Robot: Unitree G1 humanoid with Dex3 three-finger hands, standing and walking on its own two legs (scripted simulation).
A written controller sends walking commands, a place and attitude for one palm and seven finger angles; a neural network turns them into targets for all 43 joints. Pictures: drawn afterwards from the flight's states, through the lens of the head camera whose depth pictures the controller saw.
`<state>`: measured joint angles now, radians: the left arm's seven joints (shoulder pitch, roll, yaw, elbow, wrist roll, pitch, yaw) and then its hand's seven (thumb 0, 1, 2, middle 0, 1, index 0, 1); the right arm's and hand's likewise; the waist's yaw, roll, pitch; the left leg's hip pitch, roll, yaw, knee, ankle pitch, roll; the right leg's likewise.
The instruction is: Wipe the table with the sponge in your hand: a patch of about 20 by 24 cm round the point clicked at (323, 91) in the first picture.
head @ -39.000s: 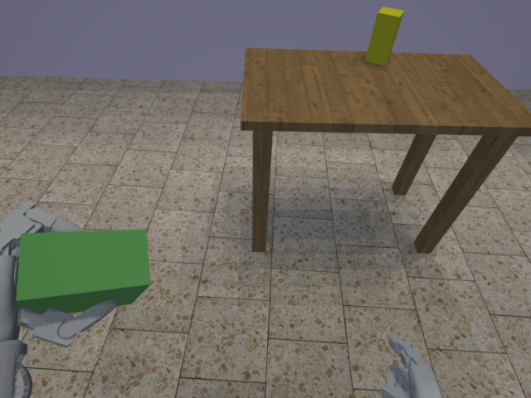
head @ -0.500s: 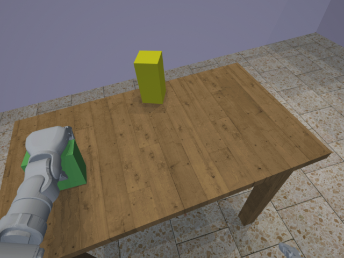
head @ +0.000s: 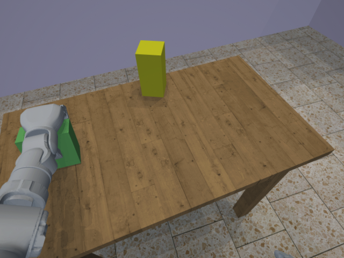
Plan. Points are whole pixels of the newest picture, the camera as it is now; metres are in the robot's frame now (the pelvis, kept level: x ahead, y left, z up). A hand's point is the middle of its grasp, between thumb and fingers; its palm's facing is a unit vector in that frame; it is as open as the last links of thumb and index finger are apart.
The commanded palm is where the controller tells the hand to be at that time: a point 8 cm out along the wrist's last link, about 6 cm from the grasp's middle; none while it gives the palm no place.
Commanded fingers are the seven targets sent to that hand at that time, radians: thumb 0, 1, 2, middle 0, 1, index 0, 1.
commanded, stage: slide across to the middle lane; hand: left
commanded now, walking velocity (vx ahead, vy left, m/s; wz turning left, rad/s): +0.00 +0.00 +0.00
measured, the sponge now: (54, 150) +0.37 +0.34 +0.00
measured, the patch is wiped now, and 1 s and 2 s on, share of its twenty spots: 0.35 0.45 0.60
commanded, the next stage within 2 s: wipe back along the middle lane in 0.60 s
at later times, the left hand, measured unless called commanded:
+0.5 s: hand (75, 123) +0.42 +0.28 +0.05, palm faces -0.08 -0.03 -1.00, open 10.4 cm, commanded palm +0.40 +0.26 +0.11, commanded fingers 0.00 0.10 1.30 -1.20 -1.60 -1.20 -1.60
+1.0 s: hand (86, 131) +0.40 +0.24 +0.05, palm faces -0.04 -0.05 -1.00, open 10.4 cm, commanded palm +0.37 +0.23 +0.10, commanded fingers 0.00 0.10 1.30 -1.20 -1.60 -1.20 -1.60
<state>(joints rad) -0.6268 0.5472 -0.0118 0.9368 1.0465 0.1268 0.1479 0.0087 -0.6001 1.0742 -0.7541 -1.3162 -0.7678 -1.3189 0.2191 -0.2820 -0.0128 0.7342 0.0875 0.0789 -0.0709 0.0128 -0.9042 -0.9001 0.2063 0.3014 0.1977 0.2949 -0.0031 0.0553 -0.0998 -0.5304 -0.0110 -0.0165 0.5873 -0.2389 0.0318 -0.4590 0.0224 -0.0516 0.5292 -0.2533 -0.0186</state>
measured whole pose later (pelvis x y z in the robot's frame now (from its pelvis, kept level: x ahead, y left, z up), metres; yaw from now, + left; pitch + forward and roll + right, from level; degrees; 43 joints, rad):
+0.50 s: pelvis +0.03 +0.02 +0.01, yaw +0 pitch +9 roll -1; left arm -0.59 0.39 -0.15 0.76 1.00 0.31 0.17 0.00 -0.56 1.06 -0.71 -1.35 -0.73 -1.35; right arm 0.14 -0.25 -0.01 0.73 0.08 0.09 -0.04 0.01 -0.90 -0.90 0.21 0.30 0.20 0.29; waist 0.03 0.06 -0.10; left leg -0.42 -0.04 0.00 0.52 -0.25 0.05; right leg -0.35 0.00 -0.04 0.46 -0.27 0.00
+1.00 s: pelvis +0.04 +0.00 +0.01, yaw +0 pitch +7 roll -1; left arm -0.42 0.33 -0.18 0.56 1.00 0.41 0.18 0.00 -0.52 1.03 -0.68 -1.37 -0.70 -1.37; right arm 0.11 -0.28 0.00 0.71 0.08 0.14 -0.03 0.01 -0.91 -0.90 0.20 0.30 0.20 0.29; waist 0.04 0.07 -0.10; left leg -0.35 -0.02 -0.01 0.50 -0.26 0.03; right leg -0.29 0.02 -0.04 0.46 -0.28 -0.02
